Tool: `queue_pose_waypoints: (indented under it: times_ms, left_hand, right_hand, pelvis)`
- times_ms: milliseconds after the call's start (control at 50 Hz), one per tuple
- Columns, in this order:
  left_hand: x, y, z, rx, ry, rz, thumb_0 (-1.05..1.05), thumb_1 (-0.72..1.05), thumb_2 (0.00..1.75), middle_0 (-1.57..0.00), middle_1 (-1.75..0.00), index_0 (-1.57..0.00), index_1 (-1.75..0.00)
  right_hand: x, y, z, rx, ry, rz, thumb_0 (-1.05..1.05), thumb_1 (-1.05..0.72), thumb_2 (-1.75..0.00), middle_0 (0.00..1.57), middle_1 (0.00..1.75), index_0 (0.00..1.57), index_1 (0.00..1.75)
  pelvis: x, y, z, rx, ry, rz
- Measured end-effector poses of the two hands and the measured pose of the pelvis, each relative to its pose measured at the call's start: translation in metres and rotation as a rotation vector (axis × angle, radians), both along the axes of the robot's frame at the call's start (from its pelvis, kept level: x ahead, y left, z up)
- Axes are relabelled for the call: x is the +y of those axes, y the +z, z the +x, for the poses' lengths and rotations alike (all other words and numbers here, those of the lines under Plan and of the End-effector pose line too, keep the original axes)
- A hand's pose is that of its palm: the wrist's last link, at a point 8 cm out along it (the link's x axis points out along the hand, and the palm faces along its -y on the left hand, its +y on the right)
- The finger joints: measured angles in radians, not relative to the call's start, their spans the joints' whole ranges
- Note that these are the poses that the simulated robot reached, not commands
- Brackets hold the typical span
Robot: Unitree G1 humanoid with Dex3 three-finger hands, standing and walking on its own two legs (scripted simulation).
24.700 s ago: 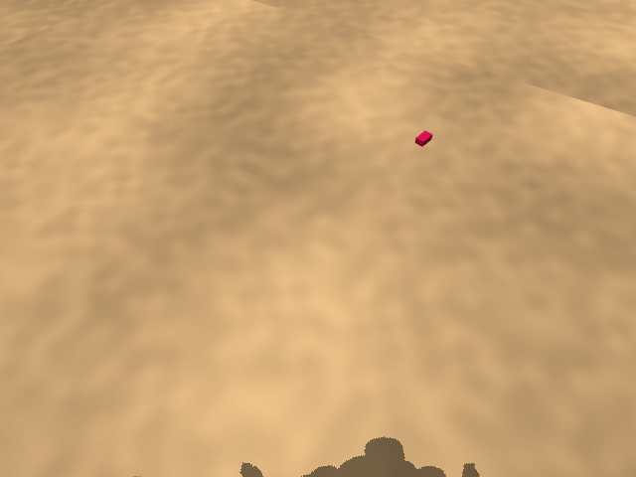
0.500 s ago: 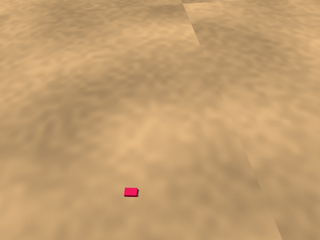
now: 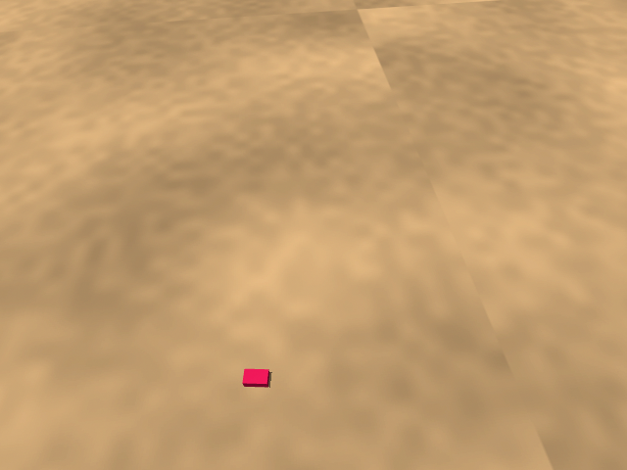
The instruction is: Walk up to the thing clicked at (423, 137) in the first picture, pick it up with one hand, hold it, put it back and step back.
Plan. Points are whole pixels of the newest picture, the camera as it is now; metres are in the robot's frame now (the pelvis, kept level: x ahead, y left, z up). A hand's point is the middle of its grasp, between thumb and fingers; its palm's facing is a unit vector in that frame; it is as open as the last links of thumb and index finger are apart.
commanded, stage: stand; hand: left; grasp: from above
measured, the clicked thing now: (256, 377) +0.48 +0.23 -0.77
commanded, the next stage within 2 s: rise first in 0.28 s
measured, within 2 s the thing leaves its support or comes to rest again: neither
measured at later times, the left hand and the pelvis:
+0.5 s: hand out of the picture +0.10 +0.25 -0.16, palm faces +0.04 -0.94 -0.33, open 7.6 cm; pelvis -0.01 +0.00 -0.01, yaw +1 degrees
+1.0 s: hand out of the picture +0.13 +0.26 -0.21, palm faces -0.10 -0.91 -0.41, open 12.6 cm; pelvis -0.01 +0.01 -0.07, yaw +0 degrees
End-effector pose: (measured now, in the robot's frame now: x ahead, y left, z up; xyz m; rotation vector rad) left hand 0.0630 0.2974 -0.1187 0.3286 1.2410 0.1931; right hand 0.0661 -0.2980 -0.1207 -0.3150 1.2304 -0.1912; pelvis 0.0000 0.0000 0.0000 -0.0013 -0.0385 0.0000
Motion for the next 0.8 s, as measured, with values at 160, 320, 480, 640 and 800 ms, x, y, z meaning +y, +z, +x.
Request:
queue_pose_waypoints:
  times_ms: [160, 320, 480, 640, 800]
  left_hand:
    - [-0.001, -0.001, -0.001, 0.001, -0.001, -0.002, 0.0, 0.9, 0.9, -0.2, -0.3, -0.2, -0.3]
    - [-0.001, -0.001, -0.003, 0.009, 0.003, -0.003, 0.0, 0.9, 0.9, -0.2, -0.3, -0.2, -0.3]
    - [-0.005, -0.002, 0.021, -0.092, 0.041, -0.012, 0.0, 0.84, 0.89, -0.22, -0.35, -0.21, -0.36]
    - [-0.003, -0.014, 0.077, -0.151, -0.039, -0.01, 0.0, 0.44, 0.84, -0.25, -0.63, -0.25, -0.63]
    - [-0.002, -0.027, 0.072, -0.069, -0.068, 0.027, 0.0, -0.05, 0.79, -0.3, -0.77, -0.29, -0.77]
  right_hand:
    - [-0.001, 0.0, -0.002, 0.005, 0.0, -0.001, 0.01, -0.91, -0.9, 0.2, 0.3, 0.2, 0.3]
    - [-0.001, -0.001, -0.005, 0.019, 0.0, -0.001, 0.01, -0.91, -0.9, 0.2, 0.3, 0.2, 0.3]
    - [0.009, 0.0, 0.007, -0.087, 0.001, 0.005, 0.01, -0.91, -0.9, 0.2, 0.3, 0.2, 0.3]
    - [0.034, -0.008, 0.014, -0.193, -0.016, 0.052, 0.01, -0.9, -0.9, 0.2, 0.3, 0.2, 0.3]
    - [0.046, -0.015, 0.028, -0.271, -0.007, 0.077, 0.01, -0.89, -0.89, 0.21, 0.3, 0.2, 0.3]
  pelvis:
    - [0.0, 0.0, -0.001, 0.003, 0.002, 0.0]
    - [-0.001, 0.0, 0.0, 0.005, 0.005, 0.0]
    - [-0.001, -0.005, -0.008, 0.047, 0.015, -0.001]
    - [-0.002, -0.022, -0.016, 0.144, 0.0, -0.004]
    - [0.003, -0.036, -0.013, 0.198, -0.003, -0.013]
